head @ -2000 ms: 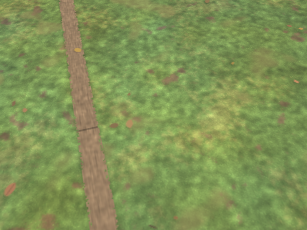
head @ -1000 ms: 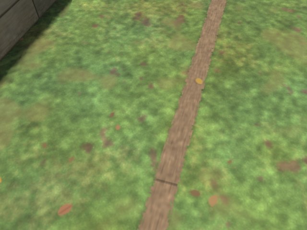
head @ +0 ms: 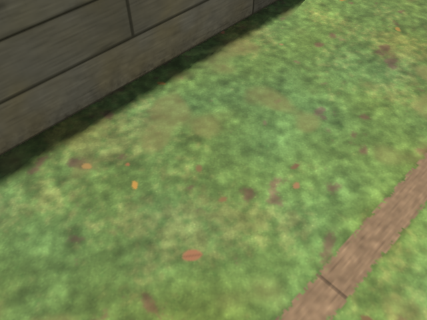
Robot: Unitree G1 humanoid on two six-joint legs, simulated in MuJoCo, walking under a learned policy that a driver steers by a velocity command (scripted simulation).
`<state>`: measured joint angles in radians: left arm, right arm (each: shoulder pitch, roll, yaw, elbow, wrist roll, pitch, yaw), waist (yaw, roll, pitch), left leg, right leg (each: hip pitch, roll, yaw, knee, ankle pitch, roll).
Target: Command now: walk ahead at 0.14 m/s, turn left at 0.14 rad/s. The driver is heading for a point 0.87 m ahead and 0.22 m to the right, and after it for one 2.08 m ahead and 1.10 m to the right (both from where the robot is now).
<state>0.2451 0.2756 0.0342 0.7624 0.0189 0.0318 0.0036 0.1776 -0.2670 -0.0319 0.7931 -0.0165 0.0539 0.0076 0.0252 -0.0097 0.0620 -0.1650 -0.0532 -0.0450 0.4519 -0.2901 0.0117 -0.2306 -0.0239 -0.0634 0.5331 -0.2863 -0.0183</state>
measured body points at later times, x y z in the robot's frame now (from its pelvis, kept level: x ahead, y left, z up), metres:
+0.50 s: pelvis +0.14 -0.05 +0.00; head +0.15 -0.07 +0.45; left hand +0.24 +0.23 -0.10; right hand +0.16 -0.32 -0.15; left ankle +0.03 +0.09 -0.67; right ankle +0.16 -0.13 -0.74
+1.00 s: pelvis +0.41 -0.02 -0.01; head +0.45 -0.02 +0.44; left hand +0.38 +0.23 -0.16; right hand +0.56 -0.27 -0.12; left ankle +0.49 +0.04 -0.74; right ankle +0.24 -0.13 -0.65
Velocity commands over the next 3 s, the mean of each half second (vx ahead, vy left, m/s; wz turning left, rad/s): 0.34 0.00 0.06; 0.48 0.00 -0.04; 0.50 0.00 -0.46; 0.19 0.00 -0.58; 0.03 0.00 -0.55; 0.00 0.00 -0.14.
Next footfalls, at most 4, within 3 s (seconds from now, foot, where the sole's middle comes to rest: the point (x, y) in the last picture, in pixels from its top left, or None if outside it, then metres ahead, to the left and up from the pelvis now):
0.40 right None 0.20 -0.13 -0.77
0.90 left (214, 301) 0.53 0.04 -0.77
1.46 right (270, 230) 0.79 -0.15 -0.77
2.00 left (252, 176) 1.03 -0.10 -0.77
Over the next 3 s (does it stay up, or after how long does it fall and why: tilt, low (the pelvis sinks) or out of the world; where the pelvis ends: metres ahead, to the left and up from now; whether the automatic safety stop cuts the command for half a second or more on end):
stays up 0.86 -0.10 0.01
